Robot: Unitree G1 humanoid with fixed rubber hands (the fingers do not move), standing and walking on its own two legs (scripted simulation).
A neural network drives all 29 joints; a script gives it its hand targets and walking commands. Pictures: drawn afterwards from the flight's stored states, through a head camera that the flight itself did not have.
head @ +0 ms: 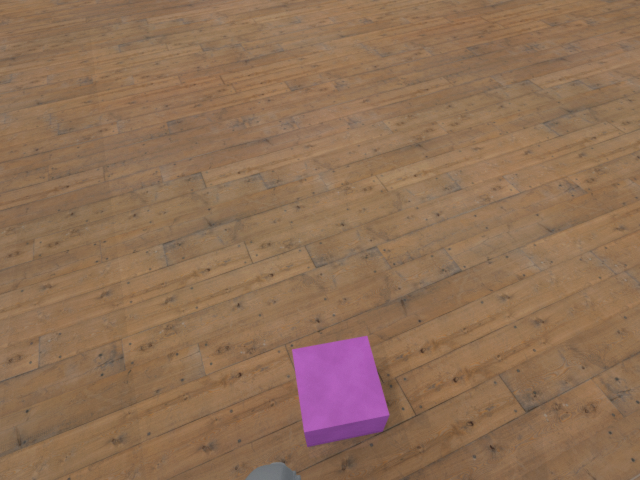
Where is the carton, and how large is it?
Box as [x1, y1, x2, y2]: [292, 336, 388, 446]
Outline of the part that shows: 367,336 292,349 303,428 307,446 382,431 388,417 388,411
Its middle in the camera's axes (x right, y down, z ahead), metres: +0.06 +0.43 +1.13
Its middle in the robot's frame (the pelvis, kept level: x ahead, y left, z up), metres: +0.46 +0.01 -0.69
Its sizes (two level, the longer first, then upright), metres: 0.226 0.225 0.173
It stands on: the floor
